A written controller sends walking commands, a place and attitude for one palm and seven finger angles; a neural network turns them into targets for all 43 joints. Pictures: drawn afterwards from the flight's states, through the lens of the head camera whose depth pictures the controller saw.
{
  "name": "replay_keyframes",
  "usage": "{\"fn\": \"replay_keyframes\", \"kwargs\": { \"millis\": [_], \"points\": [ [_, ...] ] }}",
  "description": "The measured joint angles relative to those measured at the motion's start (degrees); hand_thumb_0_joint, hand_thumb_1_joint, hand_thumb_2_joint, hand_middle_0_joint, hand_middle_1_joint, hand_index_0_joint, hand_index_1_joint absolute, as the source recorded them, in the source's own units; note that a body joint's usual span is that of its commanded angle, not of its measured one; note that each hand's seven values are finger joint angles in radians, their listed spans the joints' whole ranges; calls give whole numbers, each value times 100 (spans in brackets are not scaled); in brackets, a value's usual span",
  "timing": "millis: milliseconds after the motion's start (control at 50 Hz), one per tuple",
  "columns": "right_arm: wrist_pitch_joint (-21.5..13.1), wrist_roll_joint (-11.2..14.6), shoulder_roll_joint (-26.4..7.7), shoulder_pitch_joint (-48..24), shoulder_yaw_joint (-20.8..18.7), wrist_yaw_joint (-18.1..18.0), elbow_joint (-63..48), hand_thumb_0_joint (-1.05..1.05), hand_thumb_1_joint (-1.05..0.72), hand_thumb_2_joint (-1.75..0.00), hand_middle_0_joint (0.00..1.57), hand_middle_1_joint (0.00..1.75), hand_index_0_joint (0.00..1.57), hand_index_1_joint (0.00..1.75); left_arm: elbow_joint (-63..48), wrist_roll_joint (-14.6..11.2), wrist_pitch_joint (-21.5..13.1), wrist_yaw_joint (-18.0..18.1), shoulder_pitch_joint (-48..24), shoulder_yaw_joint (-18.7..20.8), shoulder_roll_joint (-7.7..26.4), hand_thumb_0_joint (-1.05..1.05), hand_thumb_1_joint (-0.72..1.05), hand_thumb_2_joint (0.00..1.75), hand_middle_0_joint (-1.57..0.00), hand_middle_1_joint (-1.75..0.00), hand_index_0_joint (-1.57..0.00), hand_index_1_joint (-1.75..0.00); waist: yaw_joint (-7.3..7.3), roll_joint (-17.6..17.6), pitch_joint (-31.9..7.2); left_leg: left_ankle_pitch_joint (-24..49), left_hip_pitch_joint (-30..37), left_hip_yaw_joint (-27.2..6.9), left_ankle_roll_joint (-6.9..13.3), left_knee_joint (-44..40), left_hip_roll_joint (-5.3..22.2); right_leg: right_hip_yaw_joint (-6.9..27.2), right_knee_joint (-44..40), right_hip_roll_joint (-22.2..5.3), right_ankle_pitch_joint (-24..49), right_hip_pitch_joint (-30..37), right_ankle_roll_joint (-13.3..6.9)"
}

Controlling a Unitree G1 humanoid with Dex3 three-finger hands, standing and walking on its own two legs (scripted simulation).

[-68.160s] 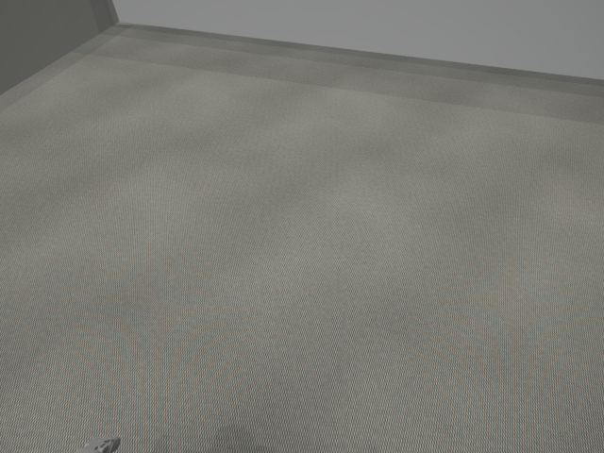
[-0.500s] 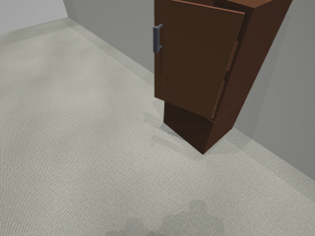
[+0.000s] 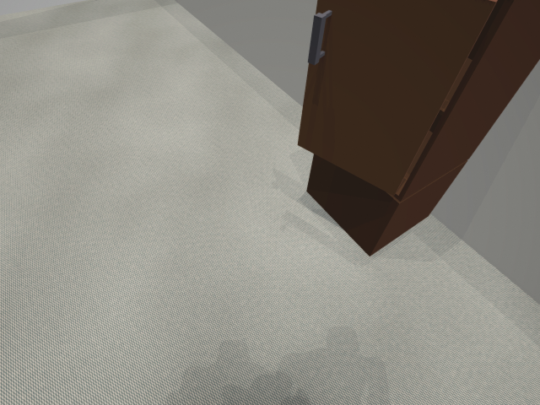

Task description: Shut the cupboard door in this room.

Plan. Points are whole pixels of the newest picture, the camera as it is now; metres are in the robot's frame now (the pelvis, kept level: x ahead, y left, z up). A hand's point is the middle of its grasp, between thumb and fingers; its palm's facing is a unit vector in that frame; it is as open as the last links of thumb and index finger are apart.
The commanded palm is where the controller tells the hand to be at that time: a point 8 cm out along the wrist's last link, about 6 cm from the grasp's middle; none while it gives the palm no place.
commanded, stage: walk to a spot facing it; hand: left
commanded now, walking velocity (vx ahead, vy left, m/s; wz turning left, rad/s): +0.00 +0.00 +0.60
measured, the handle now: (320, 37) +0.98 -0.10 +0.07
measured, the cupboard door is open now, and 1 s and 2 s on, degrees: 18 18 18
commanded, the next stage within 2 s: turn to face it in 1.22 s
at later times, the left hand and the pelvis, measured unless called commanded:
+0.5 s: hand out of the picture +0.01 +0.18 -0.13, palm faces +0.32 -0.90 -0.30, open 7.4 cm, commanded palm none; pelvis +0.01 -0.04 +0.02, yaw +21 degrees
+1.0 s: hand out of the picture +0.04 +0.25 -0.15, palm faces +0.62 -0.75 -0.25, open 7.4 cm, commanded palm none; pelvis +0.13 +0.06 +0.01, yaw +37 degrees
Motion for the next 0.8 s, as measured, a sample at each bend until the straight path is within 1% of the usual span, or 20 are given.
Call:
{"fn": "replay_keyframes", "kwargs": {
  "millis": [40, 80, 120, 160, 200, 260, 300, 340, 360, 400, 440, 460, 500, 560, 620, 680, 720, 740, 760, 800],
  "points": [
    [-39, -45, 22, -10, -14, 10, -129, 0, -90, -90, 20, 30, 20, 30, -81, -11, 82, -5, -29, 38, 54, 1, 90, 90, -20, -30, -20, -30, -3, -107, 0, -24, -90, -28, 78, 73, -110, 101, 484, -76, -406, -225, 38],
    [-116, -70, 23, -17, -12, -34, -243, 0, -90, -90, 20, 30, 20, 30, -140, 4, 177, -4, -136, 53, 94, 1, 90, 90, -20, -30, -20, -30, -57, -96, 25, 90, -128, -140, 81, -45, -176, 521, 1473, 96, -841, -620, 62],
    [-150, -78, 6, -6, 0, -72, -307, 0, -90, -90, 20, 30, 20, 30, -228, 7, 178, -23, -253, 74, 130, 1, 90, 90, -20, -30, -20, -30, -81, -62, 33, 280, -105, -294, 89, -305, -241, 818, 2217, 248, -763, -926, 108],
    [-149, -78, -38, 0, 7, -91, -335, 0, -90, -90, 20, 30, 20, 30, -350, -2, 132, -45, -352, 84, 158, 1, 90, 90, -20, -30, -20, -30, -78, -15, 18, 483, -70, -461, 78, -588, -290, 977, 2465, 336, -616, -1070, 166],
    [-129, -82, -101, -12, -8, -93, -356, 0, -90, -90, 20, 30, 20, 30, -485, -14, 96, -59, -441, 82, 179, 1, 90, 90, -20, -30, -20, -30, -78, 42, -1, 656, -55, -640, 50, -816, -322, 1070, 2340, 390, -581, -1082, 211],
    [-78, -93, -227, -67, -62, -79, -409, 0, -90, -90, 20, 30, 20, 30, -667, -28, 69, -63, -552, 61, 197, 1, 90, 90, -20, -30, -20, -30, -104, 147, -18, 822, -99, -922, -31, -989, -354, 1161, 1713, 468, -656, -909, 230],
    [-35, -96, -320, -105, -113, -65, -460, 0, -90, -90, 20, 30, 20, 30, -762, -42, 47, -63, -595, 38, 204, 1, 90, 90, -20, -30, -20, -30, -131, 217, -32, 874, -165, -1117, -106, -998, -388, 1211, 1077, 537, -622, -664, 208],
    [24, -73, -403, -104, -167, -50, -523, 0, -90, -90, 20, 30, 20, 30, -863, -46, -15, -77, -539, 17, 226, 1, 90, 90, -20, -30, -20, -30, -123, 241, -105, 812, -300, -1282, -178, -835, -470, 1221, 73, 565, -483, -227, 153],
    [52, -48, -411, -91, -194, -39, -557, 1, -90, -90, 20, 30, 20, 30, -934, -13, -70, -83, -451, 10, 287, 1, 90, 90, -20, -30, -20, -30, -75, 119, -191, 357, -494, -1237, -211, -492, -586, 1340, -475, 474, -528, -43, 27],
    [104, -67, -556, -196, -274, -12, -561, 1, -90, -90, 20, 30, 20, 30, -889, 4, -80, -61, -374, -12, 215, 1, 90, 90, -20, -30, -20, -30, -70, 254, -131, -459, -951, -1045, -289, 839, -543, 1179, -422, 477, -106, -23, -38],
    [132, -92, -667, -258, -315, 40, -590, 1, -90, -90, 20, 30, 20, 30, -809, -2, -81, -55, -202, -28, 146, 1, 90, 90, -20, -30, -20, -30, -87, 301, -109, -520, -1303, -712, -345, 2063, -413, 1014, -519, 402, -11, 162, -54],
    [126, -97, -697, -280, -321, 79, -621, 1, -90, -90, 20, 30, 20, 30, -756, 0, -99, -56, -106, -29, 129, 1, 90, 90, -20, -30, -20, -30, -102, 281, -107, -422, -1410, -555, -373, 2447, -314, 946, -631, 348, 12, 276, -52],
    [88, -91, -722, -308, -316, 148, -687, 1, -91, -90, 20, 30, 20, 30, -650, 2, -154, -72, 63, -35, 110, 1, 90, 90, -20, -30, -20, -30, -128, 211, -87, -219, -1477, -328, -426, 2721, -113, 782, -871, 227, 43, 514, -40],
    [55, -71, -717, -375, -278, 208, -725, 1, -91, -90, 20, 30, 19, 30, -545, 9, -273, -101, 286, -45, 93, 1, 90, 90, -20, -30, -20, -30, -86, 102, -21, -133, -1380, -145, -437, 2372, 114, 485, -1121, 58, 19, 834, -4],
    [64, -59, -691, -548, -224, 253, -717, 1, -91, -90, 19, 30, 19, 30, -482, 30, -364, -115, 511, -43, 86, 1, 90, 90, -20, -30, -20, -30, 35, 34, 91, -123, -1236, -11, -376, 1728, 244, 158, -1190, -73, -113, 1092, 78],
    [39, -47, -640, -802, -154, 300, -753, 1, -91, -90, 19, 30, 19, 30, -394, 46, -383, -129, 751, -19, 125, 1, 90, 90, -20, -30, -20, -30, 201, -53, 211, -208, -996, 179, -259, 908, 266, -127, -1056, -215, -363, 1272, 197],
    [-45, -49, -608, -970, -98, 315, -840, 1, -91, -90, 19, 30, 19, 30, -316, 39, -370, -149, 935, -3, 186, 1, 90, 90, -20, -30, -20, -30, 297, -147, 276, -219, -703, 346, -141, 279, 170, -251, -753, -373, -641, 1312, 308],
    [-122, -56, -613, -1029, -65, 316, -919, 1, -91, -90, 19, 30, 19, 30, -274, 24, -358, -163, 1060, 2, 212, 1, 90, 90, -20, -30, -20, -30, 326, -171, 275, -115, -467, 424, -58, -116, 111, -264, -360, -472, -838, 1215, 331],
    [-222, -74, -654, -1067, -48, 310, -1023, 1, -91, -90, 20, 30, 19, 30, -236, 2, -317, -193, 1176, 8, 211, 1, 90, 90, -20, -30, -20, -30, 323, -82, 233, 310, -402, 365, 65, -296, 138, -205, 405, -491, -970, 920, 304],
    [-385, -56, -570, -1154, -27, 236, -1095, 1, -91, -90, 20, 30, 20, 30, -132, -5, -139, -227, 1134, 30, 317, 1, 90, 90, -20, -30, -20, -30, 346, -177, 321, 371, -469, 363, 50, 129, 68, 374, 2126, -444, -1152, 183, 214]
  ]
}}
